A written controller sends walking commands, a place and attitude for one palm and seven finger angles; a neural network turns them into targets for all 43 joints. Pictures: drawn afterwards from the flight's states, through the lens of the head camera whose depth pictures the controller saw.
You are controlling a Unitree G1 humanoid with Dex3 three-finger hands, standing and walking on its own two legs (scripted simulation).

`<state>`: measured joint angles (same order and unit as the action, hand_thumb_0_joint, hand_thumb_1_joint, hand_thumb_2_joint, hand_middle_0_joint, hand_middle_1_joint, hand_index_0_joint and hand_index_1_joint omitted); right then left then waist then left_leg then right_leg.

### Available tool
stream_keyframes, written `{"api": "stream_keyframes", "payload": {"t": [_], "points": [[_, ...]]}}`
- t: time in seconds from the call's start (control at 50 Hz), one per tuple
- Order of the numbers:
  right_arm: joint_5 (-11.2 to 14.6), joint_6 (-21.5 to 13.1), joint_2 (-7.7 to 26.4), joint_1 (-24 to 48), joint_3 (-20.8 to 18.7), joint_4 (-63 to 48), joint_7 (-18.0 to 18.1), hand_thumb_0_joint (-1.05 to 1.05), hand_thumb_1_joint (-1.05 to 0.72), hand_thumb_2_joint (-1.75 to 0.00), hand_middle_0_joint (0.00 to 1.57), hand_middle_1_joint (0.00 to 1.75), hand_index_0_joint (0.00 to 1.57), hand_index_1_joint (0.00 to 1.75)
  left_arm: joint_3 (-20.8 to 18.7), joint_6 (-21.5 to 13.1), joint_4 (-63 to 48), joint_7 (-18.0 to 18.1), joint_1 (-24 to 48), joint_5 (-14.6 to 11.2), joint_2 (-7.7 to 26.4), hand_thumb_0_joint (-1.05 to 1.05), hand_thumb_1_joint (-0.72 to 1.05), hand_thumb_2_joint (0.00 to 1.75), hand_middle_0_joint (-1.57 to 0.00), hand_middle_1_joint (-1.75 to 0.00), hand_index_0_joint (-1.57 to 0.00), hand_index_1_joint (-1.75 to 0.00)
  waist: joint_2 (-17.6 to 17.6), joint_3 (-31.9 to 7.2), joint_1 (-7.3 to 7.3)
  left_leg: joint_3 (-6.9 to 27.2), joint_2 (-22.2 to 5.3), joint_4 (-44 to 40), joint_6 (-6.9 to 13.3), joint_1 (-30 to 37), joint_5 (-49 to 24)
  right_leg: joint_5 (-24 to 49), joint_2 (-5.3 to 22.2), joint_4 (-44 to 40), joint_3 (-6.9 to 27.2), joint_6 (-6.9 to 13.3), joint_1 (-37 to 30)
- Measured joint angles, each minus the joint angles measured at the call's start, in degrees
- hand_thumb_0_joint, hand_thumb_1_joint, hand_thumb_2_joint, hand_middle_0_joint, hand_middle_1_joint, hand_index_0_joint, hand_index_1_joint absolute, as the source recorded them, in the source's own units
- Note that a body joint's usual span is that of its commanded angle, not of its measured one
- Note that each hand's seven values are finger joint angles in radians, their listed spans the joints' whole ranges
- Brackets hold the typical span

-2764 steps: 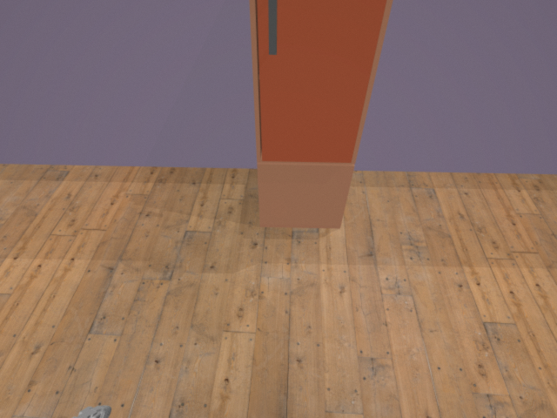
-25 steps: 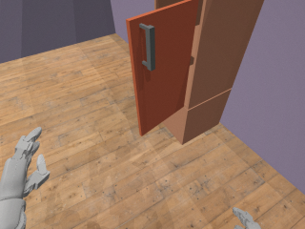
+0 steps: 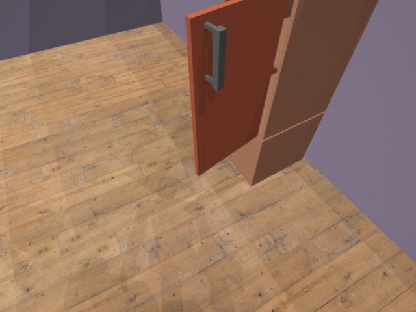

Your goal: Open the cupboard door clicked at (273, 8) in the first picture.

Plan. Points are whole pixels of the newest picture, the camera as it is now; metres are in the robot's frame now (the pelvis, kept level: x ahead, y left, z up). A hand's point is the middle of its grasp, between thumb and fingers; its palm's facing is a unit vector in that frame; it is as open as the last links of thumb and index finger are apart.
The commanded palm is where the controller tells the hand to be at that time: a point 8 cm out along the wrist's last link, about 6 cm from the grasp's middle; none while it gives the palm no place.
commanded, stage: let the arm hang, fingers relaxed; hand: left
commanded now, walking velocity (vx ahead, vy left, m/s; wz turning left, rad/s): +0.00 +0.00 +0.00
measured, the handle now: (213, 57) +0.64 +0.04 +0.15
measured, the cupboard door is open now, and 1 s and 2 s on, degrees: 100 100 100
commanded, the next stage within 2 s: look to check the result in 0.52 s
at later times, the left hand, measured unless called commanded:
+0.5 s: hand out of the picture +0.09 +0.23 -0.16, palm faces -0.02 -0.95 -0.30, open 7.4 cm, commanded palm none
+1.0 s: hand out of the picture +0.09 +0.24 -0.15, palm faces -0.03 -0.94 -0.34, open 7.4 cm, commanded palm none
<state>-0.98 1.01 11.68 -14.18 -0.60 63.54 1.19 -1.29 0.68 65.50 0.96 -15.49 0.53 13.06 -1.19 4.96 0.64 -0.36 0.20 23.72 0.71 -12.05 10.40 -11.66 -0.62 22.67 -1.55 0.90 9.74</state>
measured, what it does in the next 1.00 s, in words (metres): stands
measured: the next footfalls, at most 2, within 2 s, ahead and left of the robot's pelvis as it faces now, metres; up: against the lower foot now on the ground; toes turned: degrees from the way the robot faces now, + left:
none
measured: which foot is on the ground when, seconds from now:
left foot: down 0.00-1.00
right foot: down 0.00-1.00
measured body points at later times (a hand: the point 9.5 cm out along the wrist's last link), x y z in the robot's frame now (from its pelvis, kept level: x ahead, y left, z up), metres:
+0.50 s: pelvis +0.01 +0.01 +0.00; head +0.02 +0.00 +0.45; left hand +0.09 +0.28 -0.13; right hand +0.07 -0.27 -0.15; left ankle +0.03 +0.11 -0.74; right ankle +0.01 -0.11 -0.74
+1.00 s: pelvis +0.02 +0.00 +0.01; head +0.05 -0.01 +0.45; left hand +0.10 +0.29 -0.13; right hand +0.09 -0.29 -0.14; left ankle +0.03 +0.11 -0.74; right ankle +0.01 -0.11 -0.74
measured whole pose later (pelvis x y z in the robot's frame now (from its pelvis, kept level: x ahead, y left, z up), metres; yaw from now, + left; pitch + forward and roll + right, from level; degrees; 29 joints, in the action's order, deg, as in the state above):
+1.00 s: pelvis +0.02 +0.00 +0.01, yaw -1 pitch -2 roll +0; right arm -0.9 0.0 18.3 -5.4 -0.4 64.6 0.2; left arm -0.8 -1.0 65.6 0.2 -6.0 0.7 18.0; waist -1.1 4.3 -0.1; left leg -1.2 0.2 17.3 0.4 -6.6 9.2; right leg -10.7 -0.7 17.3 -0.7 0.9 5.0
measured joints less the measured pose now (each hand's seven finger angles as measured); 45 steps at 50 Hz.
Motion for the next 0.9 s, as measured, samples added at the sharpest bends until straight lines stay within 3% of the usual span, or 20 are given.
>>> {"api": "stream_keyframes", "payload": {"t": [0.4,0.9], "points": [[-0.2,-1.1,2.9,6.0,-0.2,0.6,-0.7,0.00,-0.91,-0.90,0.20,0.30,0.20,0.30,0.2,-1.5,-1.2,-0.5,8.7,0.3,1.4,0.00,0.91,0.89,-0.20,-0.30,-0.20,-0.30,-0.2,-1.8,-1.02,-1.0,0.7,-3.5,0.5,3.0,-1.2,0.7,0.7,-2.0,1.0,-0.7,-2.1],[0.1,-1.0,6.7,8.3,0.0,1.2,-0.9,0.01,-0.91,-0.90,0.20,0.30,0.20,0.30,0.4,-1.6,0.2,-0.7,9.2,0.1,5.0,0.00,0.91,0.89,-0.20,-0.30,-0.20,-0.30,0.0,-0.5,-0.80,-0.8,0.1,-6.2,-0.2,5.1,-1.4,1.1,0.1,-5.1,0.9,-0.1,-4.3]]}}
